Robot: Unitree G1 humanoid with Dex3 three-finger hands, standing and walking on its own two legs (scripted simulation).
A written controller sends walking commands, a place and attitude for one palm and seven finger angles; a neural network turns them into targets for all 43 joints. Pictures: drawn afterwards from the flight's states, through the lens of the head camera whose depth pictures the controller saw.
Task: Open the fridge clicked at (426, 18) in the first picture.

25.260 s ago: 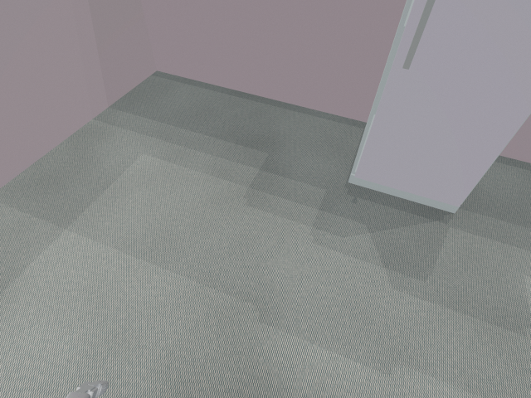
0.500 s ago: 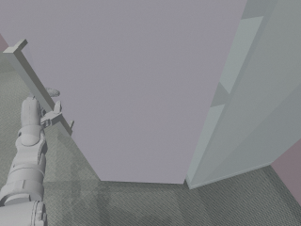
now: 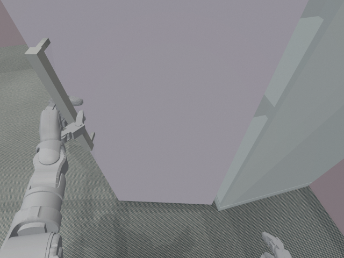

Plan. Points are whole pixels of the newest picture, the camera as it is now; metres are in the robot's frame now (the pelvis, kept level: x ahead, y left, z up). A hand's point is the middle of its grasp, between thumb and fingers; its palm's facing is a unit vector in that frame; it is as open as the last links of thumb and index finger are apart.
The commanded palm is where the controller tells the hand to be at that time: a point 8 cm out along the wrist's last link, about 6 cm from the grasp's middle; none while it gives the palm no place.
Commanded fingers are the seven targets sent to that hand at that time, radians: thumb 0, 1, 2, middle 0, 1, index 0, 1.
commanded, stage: stop walking and hold the door back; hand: left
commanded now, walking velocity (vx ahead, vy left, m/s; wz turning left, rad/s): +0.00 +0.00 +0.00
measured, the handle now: (71, 105) +0.43 +0.27 +0.10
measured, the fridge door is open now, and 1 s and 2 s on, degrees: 73 70 70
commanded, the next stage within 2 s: loosen the grip on the handle in 0.02 s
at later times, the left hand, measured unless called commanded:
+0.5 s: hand (78, 127) +0.39 +0.26 +0.07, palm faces +0.29 -0.93 -0.24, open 11.9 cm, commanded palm +0.35 +0.31 +0.08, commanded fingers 0.00 -0.55 0.20 -0.32 -1.23 -0.32 -1.23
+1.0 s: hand (59, 125) +0.41 +0.32 +0.05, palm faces +0.39 -0.89 -0.24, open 14.0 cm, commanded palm +0.36 +0.35 +0.07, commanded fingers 0.00 -0.55 0.20 -0.25 -1.15 -0.25 -1.15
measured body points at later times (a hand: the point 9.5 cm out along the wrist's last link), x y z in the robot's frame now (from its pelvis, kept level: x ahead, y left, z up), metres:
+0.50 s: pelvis -0.02 +0.00 -0.02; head +0.01 +0.01 +0.43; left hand +0.37 +0.31 +0.08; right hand +0.06 -0.29 -0.11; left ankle +0.03 +0.12 -0.73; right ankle +0.03 -0.12 -0.73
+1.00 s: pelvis +0.03 +0.01 -0.02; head +0.08 +0.02 +0.43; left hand +0.38 +0.36 +0.07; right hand +0.16 -0.24 -0.12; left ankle +0.03 +0.12 -0.73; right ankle +0.03 -0.12 -0.73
